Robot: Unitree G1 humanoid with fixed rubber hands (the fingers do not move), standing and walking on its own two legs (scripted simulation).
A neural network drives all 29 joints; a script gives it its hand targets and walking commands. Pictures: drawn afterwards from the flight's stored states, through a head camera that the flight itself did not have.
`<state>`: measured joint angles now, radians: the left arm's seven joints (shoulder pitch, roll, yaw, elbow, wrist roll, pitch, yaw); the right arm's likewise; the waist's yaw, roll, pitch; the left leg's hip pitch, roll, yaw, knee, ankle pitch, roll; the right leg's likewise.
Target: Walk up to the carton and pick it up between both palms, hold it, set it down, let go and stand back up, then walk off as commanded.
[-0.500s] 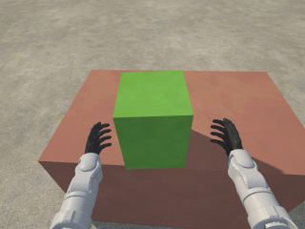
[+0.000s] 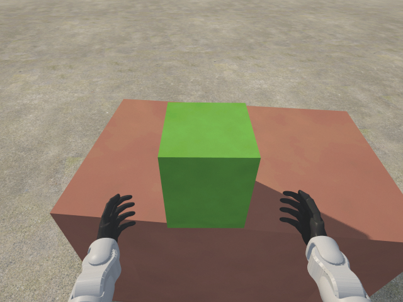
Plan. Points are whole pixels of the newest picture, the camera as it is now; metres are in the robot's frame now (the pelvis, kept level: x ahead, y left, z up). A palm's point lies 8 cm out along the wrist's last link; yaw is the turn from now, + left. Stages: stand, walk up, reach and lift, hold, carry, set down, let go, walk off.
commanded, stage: set down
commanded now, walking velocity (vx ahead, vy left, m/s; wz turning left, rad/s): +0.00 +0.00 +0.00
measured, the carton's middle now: (206, 165) +0.47 +0.02 +0.03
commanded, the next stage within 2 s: none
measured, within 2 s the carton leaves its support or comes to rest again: neither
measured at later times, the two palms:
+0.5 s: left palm (108, 247) +0.25 +0.21 +0.02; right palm (319, 263) +0.23 -0.20 +0.01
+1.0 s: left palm (104, 267) +0.22 +0.22 -0.01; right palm (316, 275) +0.22 -0.20 -0.02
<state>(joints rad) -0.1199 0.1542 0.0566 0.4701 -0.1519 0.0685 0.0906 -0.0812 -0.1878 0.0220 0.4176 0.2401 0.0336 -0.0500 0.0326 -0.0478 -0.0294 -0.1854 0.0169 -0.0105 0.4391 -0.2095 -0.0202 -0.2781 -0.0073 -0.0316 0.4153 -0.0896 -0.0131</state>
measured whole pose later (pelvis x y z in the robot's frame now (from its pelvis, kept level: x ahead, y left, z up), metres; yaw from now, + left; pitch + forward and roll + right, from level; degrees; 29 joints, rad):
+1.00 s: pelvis +0.06 +0.01 +0.01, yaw +0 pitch -4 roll +0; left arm 0.36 0.18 -0.05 0.07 -0.13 0.08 0.10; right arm 0.39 -0.19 0.02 0.19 0.11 -0.10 0.00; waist 0.03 0.00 0.09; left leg -0.05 0.03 -0.01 0.37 -0.26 -0.03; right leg -0.14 0.00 -0.03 0.35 -0.15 -0.01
